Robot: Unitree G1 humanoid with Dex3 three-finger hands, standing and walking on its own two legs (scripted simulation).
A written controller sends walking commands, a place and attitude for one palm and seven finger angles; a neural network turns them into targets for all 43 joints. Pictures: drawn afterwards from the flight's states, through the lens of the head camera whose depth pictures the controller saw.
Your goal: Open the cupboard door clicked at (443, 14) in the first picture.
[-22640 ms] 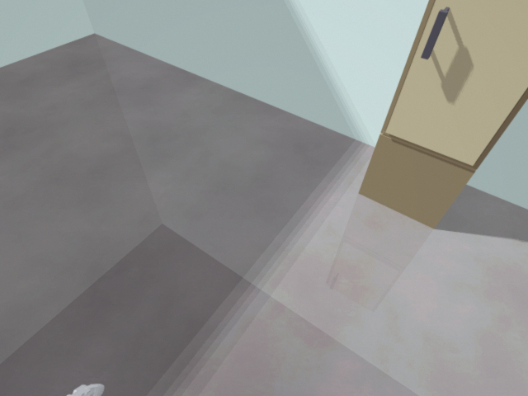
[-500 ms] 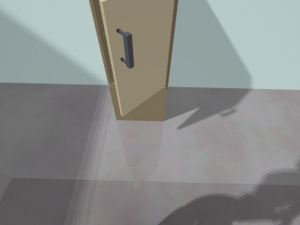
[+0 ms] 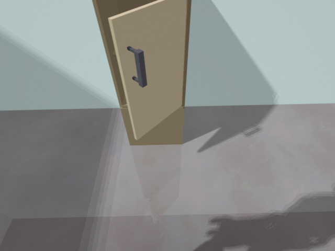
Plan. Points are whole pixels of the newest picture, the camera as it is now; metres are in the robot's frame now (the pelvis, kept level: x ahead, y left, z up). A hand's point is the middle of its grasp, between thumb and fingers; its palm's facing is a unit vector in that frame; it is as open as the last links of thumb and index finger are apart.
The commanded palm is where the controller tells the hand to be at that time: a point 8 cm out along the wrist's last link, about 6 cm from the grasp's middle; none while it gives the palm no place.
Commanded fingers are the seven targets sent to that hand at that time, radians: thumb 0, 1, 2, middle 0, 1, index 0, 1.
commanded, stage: let the arm hang, fingers relaxed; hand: left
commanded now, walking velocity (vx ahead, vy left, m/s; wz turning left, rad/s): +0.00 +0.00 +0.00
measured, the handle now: (136, 67) +0.70 +0.14 +0.07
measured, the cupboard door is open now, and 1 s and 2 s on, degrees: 46 46 46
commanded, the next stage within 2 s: look to check the result in 0.10 s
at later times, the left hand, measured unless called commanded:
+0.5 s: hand out of the picture +0.07 +0.25 -0.16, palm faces -0.03 -0.94 -0.34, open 7.4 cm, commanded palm none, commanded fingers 0.00 0.90 0.90 -0.20 -0.30 -0.20 -0.30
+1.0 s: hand out of the picture +0.10 +0.23 -0.16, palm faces -0.08 -0.94 -0.33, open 7.4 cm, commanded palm none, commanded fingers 0.00 0.90 0.90 -0.20 -0.30 -0.20 -0.30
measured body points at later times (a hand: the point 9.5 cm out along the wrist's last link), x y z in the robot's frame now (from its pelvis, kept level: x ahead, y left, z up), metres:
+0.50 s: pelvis +0.01 +0.00 +0.00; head +0.03 -0.01 +0.45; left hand +0.08 +0.30 -0.13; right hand +0.08 -0.29 -0.14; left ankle +0.04 +0.12 -0.75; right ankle -0.02 -0.10 -0.75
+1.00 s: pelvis +0.02 +0.00 +0.00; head +0.05 -0.01 +0.45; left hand +0.10 +0.28 -0.14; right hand +0.08 -0.28 -0.15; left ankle +0.04 +0.12 -0.75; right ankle -0.02 -0.10 -0.75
